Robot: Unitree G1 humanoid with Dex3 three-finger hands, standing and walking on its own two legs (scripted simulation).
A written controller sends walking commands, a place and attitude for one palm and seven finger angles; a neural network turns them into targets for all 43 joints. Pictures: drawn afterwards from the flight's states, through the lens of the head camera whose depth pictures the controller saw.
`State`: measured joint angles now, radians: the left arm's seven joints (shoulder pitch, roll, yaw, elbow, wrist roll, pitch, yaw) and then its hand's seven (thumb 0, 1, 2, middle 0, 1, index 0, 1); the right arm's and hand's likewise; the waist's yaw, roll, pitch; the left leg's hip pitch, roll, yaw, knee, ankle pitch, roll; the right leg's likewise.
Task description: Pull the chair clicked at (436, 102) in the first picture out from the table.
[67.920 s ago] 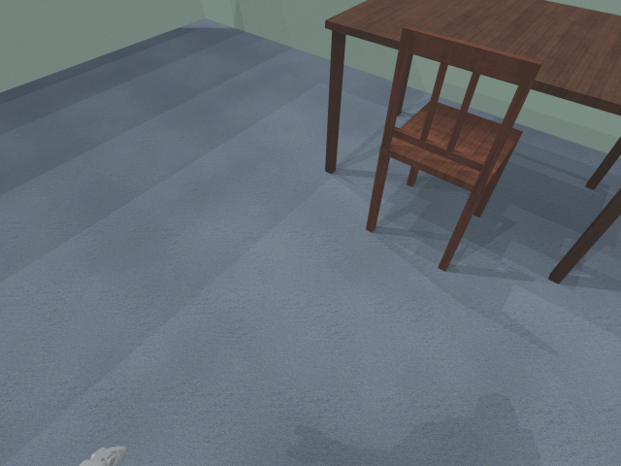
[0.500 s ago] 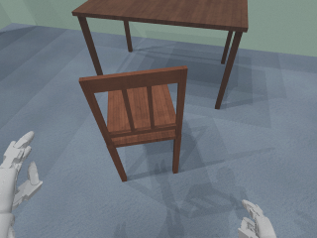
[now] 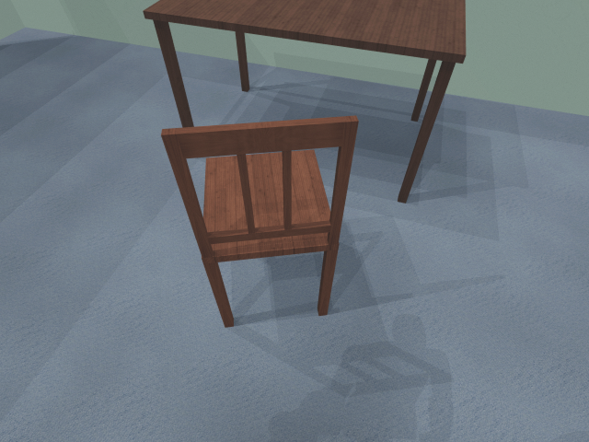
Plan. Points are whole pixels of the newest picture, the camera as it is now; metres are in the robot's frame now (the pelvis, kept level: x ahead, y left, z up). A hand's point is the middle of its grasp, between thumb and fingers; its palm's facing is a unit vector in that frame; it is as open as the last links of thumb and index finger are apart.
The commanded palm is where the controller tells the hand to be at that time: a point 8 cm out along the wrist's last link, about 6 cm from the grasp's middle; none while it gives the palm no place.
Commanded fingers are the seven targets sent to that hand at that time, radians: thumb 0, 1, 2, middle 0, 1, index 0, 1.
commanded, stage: let the arm hang, fingers relaxed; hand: left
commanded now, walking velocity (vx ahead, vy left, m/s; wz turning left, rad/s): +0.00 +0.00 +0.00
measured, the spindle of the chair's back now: (246, 195) +0.63 +0.15 -0.11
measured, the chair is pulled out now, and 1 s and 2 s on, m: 0.55 0.55 0.55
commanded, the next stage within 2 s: look to check the result in 0.54 s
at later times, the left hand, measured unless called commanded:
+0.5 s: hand out of the picture -0.01 +0.13 -0.18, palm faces +0.02 -0.99 -0.14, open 7.4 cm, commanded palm none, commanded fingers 0.00 0.90 0.90 -0.20 -0.30 -0.20 -0.30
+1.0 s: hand out of the picture -0.01 +0.13 -0.17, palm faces +0.03 -0.99 -0.16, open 7.4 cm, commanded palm none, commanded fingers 0.00 0.90 0.90 -0.20 -0.30 -0.20 -0.30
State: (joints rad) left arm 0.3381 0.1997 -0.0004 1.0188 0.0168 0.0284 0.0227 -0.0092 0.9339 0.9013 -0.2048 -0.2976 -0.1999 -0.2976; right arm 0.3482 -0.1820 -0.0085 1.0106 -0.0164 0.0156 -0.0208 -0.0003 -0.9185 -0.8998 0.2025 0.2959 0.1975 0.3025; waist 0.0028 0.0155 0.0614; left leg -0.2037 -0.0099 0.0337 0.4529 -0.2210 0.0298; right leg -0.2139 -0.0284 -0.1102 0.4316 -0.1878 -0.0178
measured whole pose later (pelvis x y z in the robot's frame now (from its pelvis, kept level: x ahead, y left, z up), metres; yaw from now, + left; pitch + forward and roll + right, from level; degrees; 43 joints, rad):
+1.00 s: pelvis +0.01 -0.02 +0.00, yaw +0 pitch -2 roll +0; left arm 0.32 0.10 -0.01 1.11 0.01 -0.01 0.04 0.00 0.90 0.90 -0.20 -0.30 -0.20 -0.30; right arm 0.36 -0.08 0.00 1.11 -0.01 -0.01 -0.04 0.00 -0.91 -0.90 0.20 0.30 0.20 0.30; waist 0.00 0.01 0.07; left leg -0.18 0.01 0.03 0.43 -0.23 0.00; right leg -0.20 -0.01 -0.11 0.44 -0.21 -0.04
